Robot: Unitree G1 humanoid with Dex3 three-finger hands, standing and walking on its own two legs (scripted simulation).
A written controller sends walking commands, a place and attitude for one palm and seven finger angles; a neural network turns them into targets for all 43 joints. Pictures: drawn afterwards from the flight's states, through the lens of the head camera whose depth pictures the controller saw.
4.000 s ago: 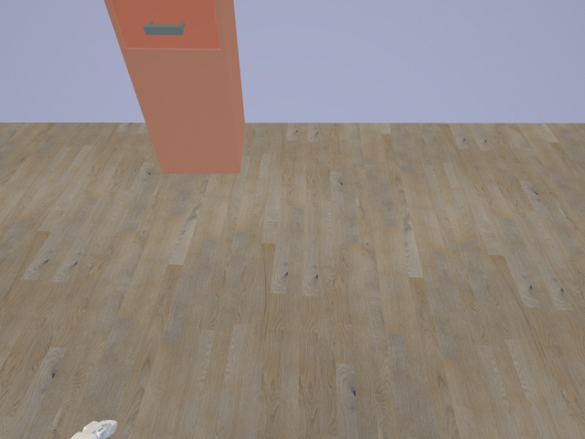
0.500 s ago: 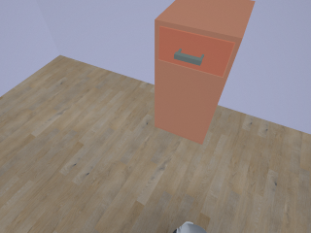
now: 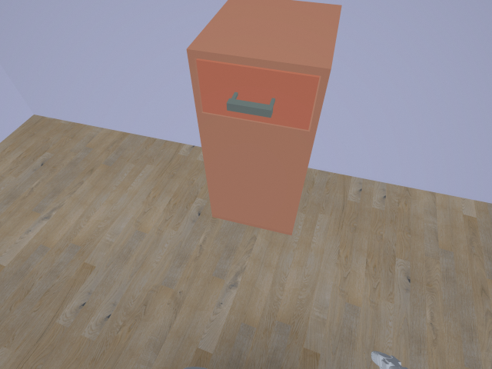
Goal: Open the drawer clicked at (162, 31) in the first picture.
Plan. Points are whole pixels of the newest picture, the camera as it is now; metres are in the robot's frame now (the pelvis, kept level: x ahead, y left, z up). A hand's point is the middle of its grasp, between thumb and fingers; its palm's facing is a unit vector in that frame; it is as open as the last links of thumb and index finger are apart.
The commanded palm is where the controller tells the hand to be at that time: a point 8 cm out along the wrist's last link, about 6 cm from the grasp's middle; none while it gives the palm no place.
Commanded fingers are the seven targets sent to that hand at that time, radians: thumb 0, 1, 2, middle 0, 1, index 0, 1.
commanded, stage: turn to face it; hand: left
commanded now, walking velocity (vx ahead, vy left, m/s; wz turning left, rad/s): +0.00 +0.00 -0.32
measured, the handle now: (251, 103) +0.80 +0.07 -0.04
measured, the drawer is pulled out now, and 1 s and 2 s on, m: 0.00 0.00 0.00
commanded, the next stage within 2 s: take the last steps up to it in 0.18 s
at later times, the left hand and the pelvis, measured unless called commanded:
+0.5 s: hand out of the picture +0.13 +0.18 -0.17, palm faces -0.23 -0.95 -0.21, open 7.4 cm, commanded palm none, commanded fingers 0.00 0.90 0.90 -0.20 -0.30 -0.20 -0.30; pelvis +0.01 +0.01 -0.01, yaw -12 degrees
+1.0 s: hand out of the picture +0.12 +0.19 -0.19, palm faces -0.16 -0.98 -0.15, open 7.4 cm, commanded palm none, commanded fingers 0.00 0.90 0.90 -0.20 -0.30 -0.20 -0.30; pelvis +0.14 +0.01 -0.01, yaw -13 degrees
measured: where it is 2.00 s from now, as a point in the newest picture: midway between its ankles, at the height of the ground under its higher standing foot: outside the picture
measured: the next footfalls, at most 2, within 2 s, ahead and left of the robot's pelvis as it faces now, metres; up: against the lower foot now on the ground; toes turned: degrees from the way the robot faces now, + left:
left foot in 0.08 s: +0.04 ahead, +0.14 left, +0.00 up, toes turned -1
right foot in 0.50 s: +0.00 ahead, -0.11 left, +0.00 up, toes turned -17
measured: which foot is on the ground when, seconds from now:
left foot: up 0.00-0.06, down 0.08-0.50, up 0.52-0.88, down 0.90-1.00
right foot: down 0.00-0.08, up 0.10-0.48, down 0.50-0.90, up 0.92-1.00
